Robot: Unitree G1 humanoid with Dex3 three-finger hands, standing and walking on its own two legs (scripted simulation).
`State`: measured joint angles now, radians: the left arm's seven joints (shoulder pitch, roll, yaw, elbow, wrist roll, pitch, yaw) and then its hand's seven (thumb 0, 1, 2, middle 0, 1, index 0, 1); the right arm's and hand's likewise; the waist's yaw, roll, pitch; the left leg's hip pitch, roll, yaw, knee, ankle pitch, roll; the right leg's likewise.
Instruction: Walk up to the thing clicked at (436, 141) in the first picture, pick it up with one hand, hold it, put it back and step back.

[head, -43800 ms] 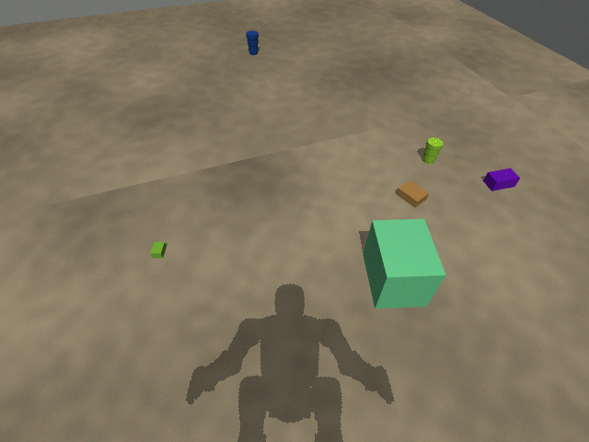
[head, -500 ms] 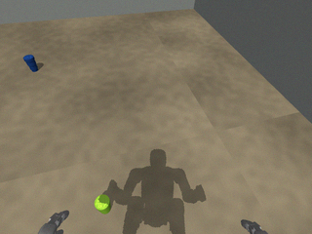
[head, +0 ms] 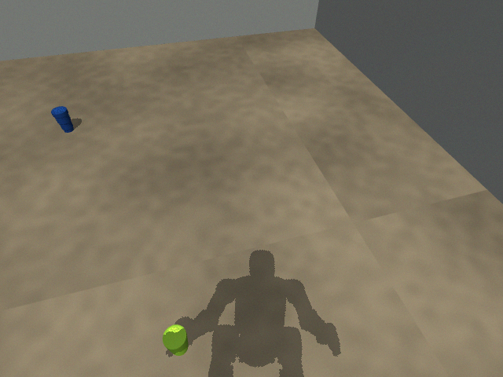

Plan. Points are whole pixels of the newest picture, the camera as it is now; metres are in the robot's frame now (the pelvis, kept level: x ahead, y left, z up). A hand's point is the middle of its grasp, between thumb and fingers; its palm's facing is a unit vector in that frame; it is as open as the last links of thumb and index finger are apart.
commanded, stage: stand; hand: left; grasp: from the side
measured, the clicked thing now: (177, 342) +0.38 +0.26 -0.71
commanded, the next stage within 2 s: step back in 1.50 s
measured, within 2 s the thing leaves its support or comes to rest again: neither
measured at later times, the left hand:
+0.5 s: hand out of the picture +0.07 +0.24 -0.15, palm faces -0.02 -0.94 -0.34, open 7.4 cm
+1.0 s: hand out of the picture +0.08 +0.24 -0.15, palm faces -0.03 -0.94 -0.34, open 7.4 cm
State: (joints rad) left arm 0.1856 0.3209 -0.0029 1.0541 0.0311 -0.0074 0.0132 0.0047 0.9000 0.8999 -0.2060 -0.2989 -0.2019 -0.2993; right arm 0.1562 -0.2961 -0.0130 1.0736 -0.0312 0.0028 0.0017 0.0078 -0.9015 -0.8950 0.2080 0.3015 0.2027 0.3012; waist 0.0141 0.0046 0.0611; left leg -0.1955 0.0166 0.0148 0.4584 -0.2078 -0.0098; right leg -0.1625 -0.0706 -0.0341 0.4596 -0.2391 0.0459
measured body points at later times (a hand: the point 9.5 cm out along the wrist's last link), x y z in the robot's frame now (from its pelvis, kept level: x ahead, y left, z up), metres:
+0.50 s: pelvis +0.00 -0.01 +0.01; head +0.01 -0.01 +0.46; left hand +0.07 +0.29 -0.13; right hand +0.07 -0.30 -0.13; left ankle +0.03 +0.13 -0.74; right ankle +0.01 -0.15 -0.74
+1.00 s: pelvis +0.01 -0.01 +0.01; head +0.02 -0.01 +0.46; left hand +0.08 +0.29 -0.12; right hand +0.08 -0.31 -0.13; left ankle +0.03 +0.13 -0.74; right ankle +0.01 -0.15 -0.74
